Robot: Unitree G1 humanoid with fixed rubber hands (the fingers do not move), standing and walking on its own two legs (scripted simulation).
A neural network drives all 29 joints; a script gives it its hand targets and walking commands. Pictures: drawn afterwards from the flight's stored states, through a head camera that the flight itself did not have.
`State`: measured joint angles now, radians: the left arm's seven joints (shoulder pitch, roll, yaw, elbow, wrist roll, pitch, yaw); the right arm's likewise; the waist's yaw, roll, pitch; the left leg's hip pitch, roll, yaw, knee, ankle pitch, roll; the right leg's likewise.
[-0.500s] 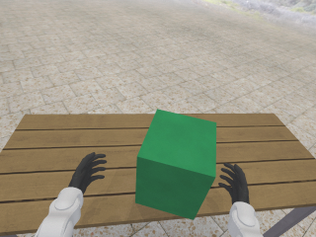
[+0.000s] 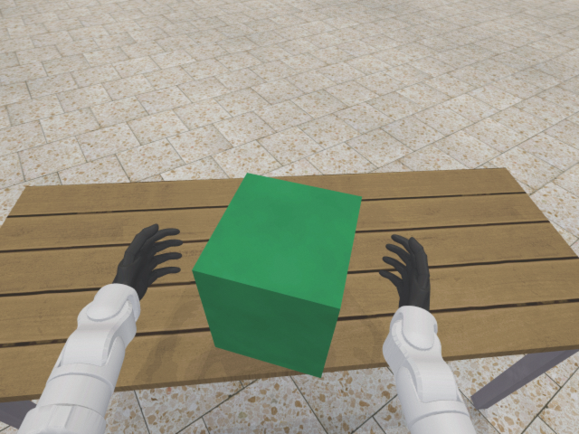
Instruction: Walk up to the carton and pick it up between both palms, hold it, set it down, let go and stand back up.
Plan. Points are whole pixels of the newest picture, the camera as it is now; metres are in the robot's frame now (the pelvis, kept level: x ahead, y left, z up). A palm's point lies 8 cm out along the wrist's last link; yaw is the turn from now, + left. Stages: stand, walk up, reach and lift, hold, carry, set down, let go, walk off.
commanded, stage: reach and lift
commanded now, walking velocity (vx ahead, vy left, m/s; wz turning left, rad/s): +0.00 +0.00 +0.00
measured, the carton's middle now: (284, 276) +0.40 -0.02 -0.05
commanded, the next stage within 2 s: none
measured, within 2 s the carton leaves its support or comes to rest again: neither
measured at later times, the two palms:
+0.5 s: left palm (138, 223) +0.41 +0.19 +0.09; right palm (409, 245) +0.34 -0.18 +0.10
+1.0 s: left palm (157, 196) +0.47 +0.18 +0.09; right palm (395, 232) +0.38 -0.18 +0.09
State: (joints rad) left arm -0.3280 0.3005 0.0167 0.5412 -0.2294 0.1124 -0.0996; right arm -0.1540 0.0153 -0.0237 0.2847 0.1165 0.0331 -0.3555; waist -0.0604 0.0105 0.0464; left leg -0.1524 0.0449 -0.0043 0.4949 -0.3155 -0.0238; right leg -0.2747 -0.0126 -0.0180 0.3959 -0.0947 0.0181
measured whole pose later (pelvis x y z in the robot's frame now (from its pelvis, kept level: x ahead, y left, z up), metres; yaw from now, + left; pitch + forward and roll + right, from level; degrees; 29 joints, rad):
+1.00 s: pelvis +0.04 +0.04 +0.00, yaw -1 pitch +4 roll -3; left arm -0.68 0.28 0.02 0.78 -0.11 0.16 -0.08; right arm -0.50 -0.05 -0.08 0.63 0.13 0.02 -0.29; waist -0.15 -0.01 -0.03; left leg -0.19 0.02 0.02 0.48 -0.36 0.02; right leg -0.28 -0.03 0.01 0.31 -0.09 0.06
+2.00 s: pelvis -0.05 +0.02 -0.06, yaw +1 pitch +19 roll -2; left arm -1.05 0.28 -0.13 1.47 -0.26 -0.25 -0.01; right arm -0.86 0.08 -0.25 1.19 0.04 -0.23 -0.33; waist -0.22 -0.01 -0.21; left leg -0.88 0.01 -0.04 0.95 -0.41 -0.01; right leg -0.95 -0.04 -0.03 0.77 -0.15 0.03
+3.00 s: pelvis +0.01 +0.01 -0.02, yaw +3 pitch +15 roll -3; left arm -0.85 0.10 0.38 1.35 0.32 -0.46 -0.08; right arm -0.62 0.16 -0.61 1.17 -0.35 -0.67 -0.28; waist -0.14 0.00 -0.08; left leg -0.58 0.05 -0.08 0.69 -0.37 -0.03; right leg -0.63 -0.02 -0.08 0.49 -0.12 0.02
